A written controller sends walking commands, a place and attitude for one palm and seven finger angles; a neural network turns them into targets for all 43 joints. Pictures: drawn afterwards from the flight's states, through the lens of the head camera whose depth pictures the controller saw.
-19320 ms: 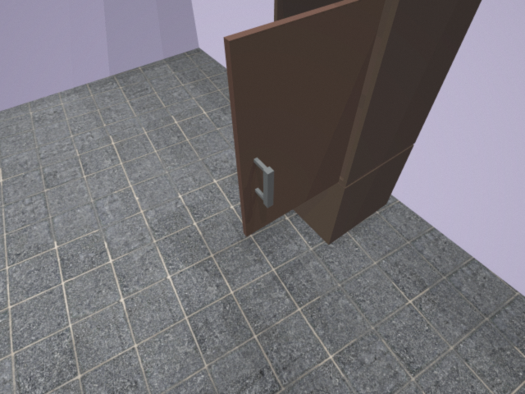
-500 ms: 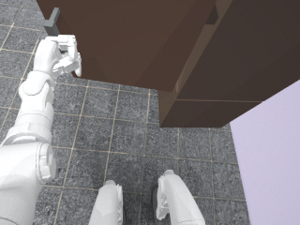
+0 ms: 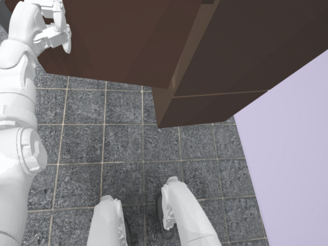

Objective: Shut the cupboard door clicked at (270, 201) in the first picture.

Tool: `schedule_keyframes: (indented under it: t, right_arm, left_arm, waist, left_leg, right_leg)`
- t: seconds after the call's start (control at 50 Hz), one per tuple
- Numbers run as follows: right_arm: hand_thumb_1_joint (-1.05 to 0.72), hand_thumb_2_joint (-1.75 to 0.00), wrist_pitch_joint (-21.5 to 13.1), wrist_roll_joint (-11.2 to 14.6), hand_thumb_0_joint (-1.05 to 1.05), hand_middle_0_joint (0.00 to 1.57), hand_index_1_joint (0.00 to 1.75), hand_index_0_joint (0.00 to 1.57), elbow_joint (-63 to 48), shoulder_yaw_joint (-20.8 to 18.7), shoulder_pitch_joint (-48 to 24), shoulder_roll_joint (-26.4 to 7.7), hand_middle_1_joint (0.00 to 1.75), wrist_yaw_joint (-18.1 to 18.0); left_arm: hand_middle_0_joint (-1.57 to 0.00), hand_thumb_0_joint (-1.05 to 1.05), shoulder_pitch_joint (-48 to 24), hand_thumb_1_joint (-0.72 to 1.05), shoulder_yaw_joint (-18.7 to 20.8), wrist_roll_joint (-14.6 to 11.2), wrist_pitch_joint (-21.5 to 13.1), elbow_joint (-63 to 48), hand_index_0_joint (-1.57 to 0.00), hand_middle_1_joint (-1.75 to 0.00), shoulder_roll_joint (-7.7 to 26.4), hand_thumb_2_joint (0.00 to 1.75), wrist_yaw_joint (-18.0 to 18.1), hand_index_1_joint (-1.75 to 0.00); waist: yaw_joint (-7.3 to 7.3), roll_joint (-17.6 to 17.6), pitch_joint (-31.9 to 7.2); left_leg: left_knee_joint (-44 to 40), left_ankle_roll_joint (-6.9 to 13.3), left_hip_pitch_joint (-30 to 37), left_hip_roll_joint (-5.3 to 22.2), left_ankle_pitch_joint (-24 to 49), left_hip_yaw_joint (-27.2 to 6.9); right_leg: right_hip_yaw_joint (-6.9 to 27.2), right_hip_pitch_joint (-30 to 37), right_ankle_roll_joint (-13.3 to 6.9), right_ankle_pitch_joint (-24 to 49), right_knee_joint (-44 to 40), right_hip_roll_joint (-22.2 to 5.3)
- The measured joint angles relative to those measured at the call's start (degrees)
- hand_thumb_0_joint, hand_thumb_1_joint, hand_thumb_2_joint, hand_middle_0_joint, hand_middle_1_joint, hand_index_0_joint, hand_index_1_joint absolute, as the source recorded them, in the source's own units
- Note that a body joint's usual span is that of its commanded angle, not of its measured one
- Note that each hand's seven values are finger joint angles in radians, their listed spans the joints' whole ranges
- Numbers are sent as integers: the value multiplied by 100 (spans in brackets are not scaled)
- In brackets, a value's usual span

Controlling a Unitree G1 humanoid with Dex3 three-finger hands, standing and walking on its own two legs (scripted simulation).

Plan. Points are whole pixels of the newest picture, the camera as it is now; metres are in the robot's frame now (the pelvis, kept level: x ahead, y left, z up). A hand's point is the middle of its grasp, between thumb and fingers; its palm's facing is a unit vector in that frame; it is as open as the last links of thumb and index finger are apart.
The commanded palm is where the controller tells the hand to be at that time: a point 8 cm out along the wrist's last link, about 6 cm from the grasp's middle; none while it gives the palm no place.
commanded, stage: push the door shut along its arc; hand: left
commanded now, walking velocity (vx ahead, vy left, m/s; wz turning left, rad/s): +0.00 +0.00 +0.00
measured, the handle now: (17, 21) +0.60 +0.22 +0.05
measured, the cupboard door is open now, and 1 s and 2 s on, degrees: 78 66 66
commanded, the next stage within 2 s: pull the fist back off the door in 0.40 s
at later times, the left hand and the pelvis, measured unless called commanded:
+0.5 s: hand (74, 23) +0.59 +0.11 +0.06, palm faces -0.37 -0.93 -0.03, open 3.6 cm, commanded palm +0.62 +0.10 +0.06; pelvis +0.00 -0.01 -0.01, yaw +1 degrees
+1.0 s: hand (79, 25) +0.58 +0.10 +0.06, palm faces +0.00 -1.00 -0.02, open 3.1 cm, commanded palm +0.54 +0.13 +0.06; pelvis +0.01 -0.01 +0.02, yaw +0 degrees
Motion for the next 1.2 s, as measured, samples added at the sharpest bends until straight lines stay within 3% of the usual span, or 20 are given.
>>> schedule_keyframes:
  t: [0.22,0.52,0.56,0.62,0.68,0.72,0.76,0.84,0.92,1.06,1.2]
  right_arm:
    - [-91,-90,-215,-45,0,21,30,20,229,-26,13,0,30,-85]
    - [-91,-90,-522,-149,0,20,30,20,432,-48,-90,-74,30,-166]
    - [-91,-90,-527,-227,0,20,30,20,323,-20,18,-80,30,-133]
    - [-91,-90,-523,-393,0,20,30,20,150,38,161,-35,30,78]
    - [-91,-90,-441,-516,0,20,30,20,25,44,263,66,30,357]
    - [-91,-90,-318,-518,0,20,30,20,3,33,310,152,30,488]
    - [-91,-90,-173,-463,0,20,30,20,29,46,344,229,30,546]
    - [-91,-90,-4,-355,0,20,30,20,38,88,451,294,30,534]
    - [-91,-90,-10,-302,0,20,30,20,21,29,564,289,30,528]
    - [-91,-90,49,-233,0,20,30,20,69,-152,485,128,30,511]
    - [-91,-90,121,-218,0,20,30,20,17,-370,100,-71,30,436]
  left_arm:
    - [-130,2,-419,91,-391,-30,320,166,-130,-150,53,94,-138,-150]
    - [-130,5,-1259,102,-767,119,634,534,-130,-150,275,102,-84,-150]
    - [-130,5,-1337,99,-425,65,669,607,-130,-150,128,101,339,-150]
    - [-130,4,-1403,90,73,91,487,653,-130,-150,-188,97,1589,-150]
    - [-130,3,-1268,87,149,575,72,499,-130,-150,-315,94,2528,-150]
    - [-130,2,-1109,88,93,810,-127,385,-130,-150,-310,93,2714,-150]
    - [-130,1,-986,89,47,843,-159,361,-130,-150,-311,93,2627,-150]
    - [-130,1,-653,90,281,607,-7,267,-130,-150,-430,92,2346,-150]
    - [-130,1,-112,90,418,409,-226,8,-130,-150,-624,91,2320,-149]
    - [-130,1,495,90,61,179,-624,-35,-130,-150,-1061,90,2289,-150]
    - [-130,1,954,90,-241,89,-1009,-200,-130,-150,-1558,90,2349,-150]
  waist:
    - [40,-25,-12]
    - [-237,-62,-7]
    - [-219,-19,-20]
    - [-229,-12,-5]
    - [-301,26,7]
    - [-327,53,35]
    - [-315,62,80]
    - [-255,106,90]
    - [-136,118,28]
    - [142,48,-73]
    - [308,-64,-140]
  left_leg:
    - [3,-58,-92,-31,8,-131]
    - [273,-92,-485,-20,-20,-254]
    - [302,-94,-562,-10,-21,-266]
    - [304,-97,-636,0,-1,-243]
    - [294,-101,-703,2,24,-214]
    - [266,-104,-681,7,33,-183]
    - [206,-102,-596,19,42,-151]
    - [-18,-100,-350,41,87,-90]
    - [-298,-107,17,50,125,-10]
    - [-603,-123,553,-20,158,-4]
    - [-623,-127,732,-100,144,-30]
  right_leg:
    - [-121,-33,-55,-38,-12,-29]
    - [-241,-367,-110,-51,185,-28]
    - [-252,-434,-104,-40,192,-19]
    - [-230,-518,-92,-10,195,-11]
    - [-202,-603,-91,15,201,-11]
    - [-172,-602,-93,25,192,-4]
    - [-140,-538,-91,37,149,12]
    - [-76,-330,-85,84,-42,48]
    - [8,-17,-78,110,-257,76]
    - [27,502,-77,64,-469,26]
    - [8,686,-75,-12,-432,-50]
